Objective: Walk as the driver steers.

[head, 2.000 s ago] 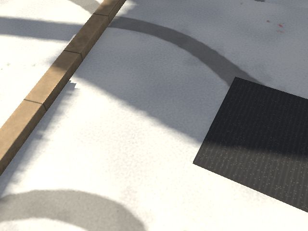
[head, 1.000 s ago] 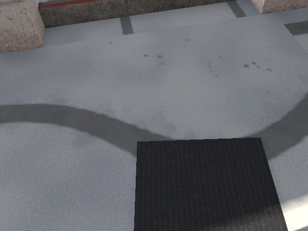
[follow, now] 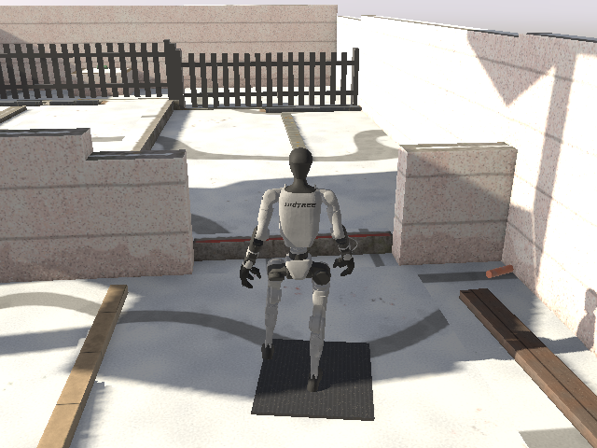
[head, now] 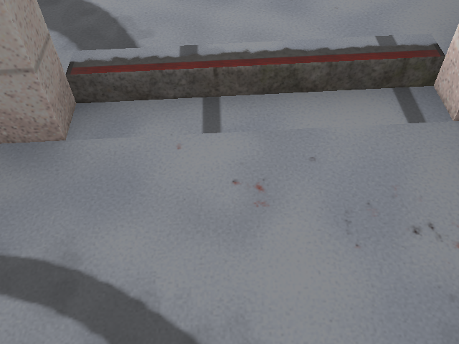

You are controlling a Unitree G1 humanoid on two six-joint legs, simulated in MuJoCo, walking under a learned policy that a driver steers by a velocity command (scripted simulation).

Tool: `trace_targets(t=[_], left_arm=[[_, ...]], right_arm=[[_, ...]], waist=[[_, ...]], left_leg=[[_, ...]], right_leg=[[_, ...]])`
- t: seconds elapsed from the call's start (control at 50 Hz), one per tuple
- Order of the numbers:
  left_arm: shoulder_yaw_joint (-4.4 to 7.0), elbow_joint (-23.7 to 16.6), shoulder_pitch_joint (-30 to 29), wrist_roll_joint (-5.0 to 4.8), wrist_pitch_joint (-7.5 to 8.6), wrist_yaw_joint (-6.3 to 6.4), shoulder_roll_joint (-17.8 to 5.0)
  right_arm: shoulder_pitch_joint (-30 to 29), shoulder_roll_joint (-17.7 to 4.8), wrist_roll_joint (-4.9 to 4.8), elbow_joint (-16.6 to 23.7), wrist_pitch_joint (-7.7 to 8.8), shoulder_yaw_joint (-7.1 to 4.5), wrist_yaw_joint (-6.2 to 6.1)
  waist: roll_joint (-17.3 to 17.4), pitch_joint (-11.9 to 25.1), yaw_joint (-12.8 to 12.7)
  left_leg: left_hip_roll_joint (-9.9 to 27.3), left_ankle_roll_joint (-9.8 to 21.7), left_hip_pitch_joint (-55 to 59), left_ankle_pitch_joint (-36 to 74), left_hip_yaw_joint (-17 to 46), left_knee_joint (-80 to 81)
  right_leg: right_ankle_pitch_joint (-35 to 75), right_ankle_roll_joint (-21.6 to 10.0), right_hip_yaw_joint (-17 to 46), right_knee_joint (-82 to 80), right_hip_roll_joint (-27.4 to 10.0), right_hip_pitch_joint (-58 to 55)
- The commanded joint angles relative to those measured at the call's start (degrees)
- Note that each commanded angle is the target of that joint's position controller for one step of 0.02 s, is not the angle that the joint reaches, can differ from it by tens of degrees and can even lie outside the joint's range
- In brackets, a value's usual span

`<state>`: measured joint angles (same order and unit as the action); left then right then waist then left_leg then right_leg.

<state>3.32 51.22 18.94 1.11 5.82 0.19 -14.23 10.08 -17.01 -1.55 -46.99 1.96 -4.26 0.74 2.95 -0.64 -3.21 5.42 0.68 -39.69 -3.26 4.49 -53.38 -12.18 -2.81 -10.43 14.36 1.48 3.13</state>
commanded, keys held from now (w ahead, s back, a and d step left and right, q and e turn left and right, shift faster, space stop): w+q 0.60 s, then w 0.38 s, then no key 0.02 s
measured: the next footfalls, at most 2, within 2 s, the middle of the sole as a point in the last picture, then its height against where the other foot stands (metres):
left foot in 0.24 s outside the picture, level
right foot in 0.72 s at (256, 308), level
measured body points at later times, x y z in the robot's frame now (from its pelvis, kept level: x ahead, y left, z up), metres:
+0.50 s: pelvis +0.28 +0.06 +0.00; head +0.31 +0.08 +0.45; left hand +0.38 +0.37 -0.09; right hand +0.43 -0.19 -0.11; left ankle +0.26 +0.12 -0.75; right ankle +0.44 -0.11 -0.68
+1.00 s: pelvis +0.57 +0.09 -0.02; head +0.60 +0.09 +0.43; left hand +0.47 +0.34 -0.14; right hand +0.83 -0.07 -0.12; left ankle +0.58 +0.28 -0.70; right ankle +0.58 -0.01 -0.76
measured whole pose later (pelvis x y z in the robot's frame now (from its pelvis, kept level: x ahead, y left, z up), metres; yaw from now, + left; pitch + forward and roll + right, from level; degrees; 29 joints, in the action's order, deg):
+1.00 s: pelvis +0.57 +0.09 -0.02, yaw +27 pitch +2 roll -1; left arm 2.7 49.4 20.7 -0.1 5.3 -1.0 -14.1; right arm 11.2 -16.1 -0.1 -39.5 3.3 -3.4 -0.3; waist 2.6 -0.4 -3.4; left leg 4.5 0.2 -37.4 -10.8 2.8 -53.2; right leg -11.5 -3.2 0.1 17.6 3.4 8.3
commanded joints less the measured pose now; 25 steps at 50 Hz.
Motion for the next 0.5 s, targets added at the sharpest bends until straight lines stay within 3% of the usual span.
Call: trace_targets(t=[0.02, 0.08, 0.14, 0.18, 0.2, 0.22, 0.24, 0.26, 0.28, 0.3, 0.32, 0.34, 0.36, 0.38, 0.42, 0.46, 0.5], left_arm=[[1.91, -3.85, -4.22, -0.24, 0.88, 0.81, -9.02], [2.36, -2.14, -0.45, -0.89, 0.03, 1.01, -10.08], [2.82, -1.35, 0.69, -1.63, -1.38, 0.97, -10.93], [3.37, -1.85, -0.9, -2.07, -2.27, 1.43, -12.8], [3.61, -2.15, -1.55, -2.14, -2.77, 1.74, -13.54], [3.67, -2.4, -2.37, -2.2, -3.18, 1.94, -13.98], [3.4, -3.06, -3.25, -2.02, -3.09, 2.25, -13.75], [1.08, -5.46, 1.77, 0.47, -1.95, 1.5, -5.73], [0.23, -7.48, 0.37, -1.04, 0.79, 0.49, -5.9], [1.37, -9.33, -8.03, -3.53, 2.49, -0.3, -10.14], [1.16, -10.24, -9.9, -3.77, 3.23, -0.37, -9.75], [1.3, -9.22, -9.3, -2.3, 3.2, 0.11, -9.38], [1.81, -8.79, -8.1, -1.19, 2.58, 0.34, -10.04], [2.04, -8.76, -6.95, -0.96, 1.72, 0.25, -10.06], [1.75, -9.44, -7.17, -0.39, 0.45, 0.37, -8.31], [1.19, -10.82, -10.66, -0.13, 0.05, 0.53, -6.84], [0.91, -11.98, -14.97, -0.35, 0.29, 0.31, -6.43]], right_arm=[[-4.01, -1.21, 0.29, 4.43, 0.64, 0.07, 0.92], [-9.59, -0.06, 0.36, 7.17, 0.74, 0.7, 1.94], [-12.06, -0.61, 0.15, 9.51, 0.75, 0.58, 3.02], [-9.47, -2.47, 0.17, 10.25, 0.5, -0.32, 3.35], [-5.6, -4.04, -0.05, 9.74, 0.34, -1.18, 3.29], [1.3, -6.63, -0.27, 8.33, 0.28, -2.6, 2.92], [11.19, -10.47, -0.12, 5.9, -0.02, -4.64, 1.88], [12.85, -16.25, -0.28, 5.26, -0.32, -5.74, 0.73], [13.24, -15.07, 0.04, 7.3, 0.59, -4.75, 1.02], [12.62, -10.64, 0.55, 6.91, 1.18, -3.51, 1.18], [9.45, -8.91, 0.38, 7.03, 1.75, -3.05, 1.2], [5.36, -7.22, 0.24, 7.76, 1.93, -2.55, 1.17], [2.7, -5.6, 0.58, 8.66, 1.97, -1.99, 0.94], [1.62, -5.2, 0.94, 9.38, 1.94, -1.74, 0.71], [1.9, -6.4, 0.75, 9.48, 2.12, -2.07, 0.15], [3.54, -8.37, 0.78, 9.22, 2.1, -2.66, -0.68], [5.35, -8.64, 0.34, 8.67, 1.89, -2.78, -1.27]], waist=[[-5.53, -2.92, 0.7], [-4.55, -5.01, -1.56], [-4.96, -5.34, -1.38], [-7.26, -2.29, 1.52], [-8.48, 0.26, 4.03], [-8.35, 3.99, 8.02], [-5.77, 8.98, 13.19], [8.76, 13.49, 8.14], [8.03, 22.49, 7.94], [2.53, 16.44, 10.83], [-0.12, 10.11, 8.77], [-3.8, 6.43, 5.82], [-3.29, 4.76, 3.75], [-2.47, 4.17, 2.31], [-2.06, 3.17, 1.63], [-1.34, 2.12, 2.52], [-0.19, 1.12, 4.28]], left_leg=[[0.65, 0.02, 0.48, 8.74, -2.31, 9.09], [0.12, 1.27, -0.9, 8.64, -4.82, 15.04], [-1.34, 3.18, -1.48, 3.04, -7.49, 18.09], [-4.65, 5.53, 4.87, -3.91, -10.75, 17.43], [-6.8, 6.86, 10.08, -6.63, -12.07, 17.1], [-8.9, 8.65, 19.63, -6.25, -12.3, 19.04], [-8.05, 11.3, 36.2, -4.36, -7.33, 23.3], [6.42, 19.31, 57.25, -5.63, 17.98, 23.05], [14.33, 27.3, 65.84, -16.47, 44.53, 33.77], [12.49, 22.88, 62.17, -13.23, 37.15, 37.11], [10.19, 20.48, 53.96, -8.03, 28.75, 36.97], [7.62, 18.53, 45.17, -1.77, 22.48, 37.14], [5.72, 17.67, 38.72, 2.97, 18.38, 38.06], [4.49, 17.4, 34.46, 4.49, 16.79, 39.38], [3.36, 17.55, 28.97, 8.46, 13.88, 40.64], [1.8, 16.74, 25.63, 9.72, 10.97, 40.86], [-0.66, 14.39, 24.23, 6.07, 8.77, 39.89]], right_leg=[[15.65, -5.56, 3.34, -8.0, -14.4, 1.79], [18.3, -5.51, 1.05, -6.8, -16.21, -3.31], [27.55, -5.01, -0.85, -2.5, -18.0, -9.57], [47.77, -3.97, -2.26, 4.4, -18.49, -11.14], [56.13, -3.33, -2.8, 10.42, -18.19, -11.28], [57.77, -2.24, -3.46, 20.11, -17.0, -8.73], [47.09, -0.03, -3.75, 34.86, -14.63, 1.27], [-3.22, 3.36, -2.18, 55.37, -6.03, 26.32], [-23.92, 3.81, 11.81, 66.59, 1.83, 38.93], [-18.45, 2.35, 16.12, 66.55, -1.95, 44.49], [-13.06, 1.44, 15.75, 61.9, -4.47, 44.18], [-9.88, 1.92, 15.56, 56.97, -6.68, 40.43], [-7.66, 2.64, 15.71, 53.19, -8.09, 36.18], [-6.37, 3.3, 15.79, 51.01, -8.64, 33.03], [-4.59, 5.21, 14.39, 45.2, -8.46, 31.03], [2.03, 6.71, 13.47, 38.35, -7.44, 30.73], [11.87, 7.03, 13.91, 28.82, -6.0, 29.92]])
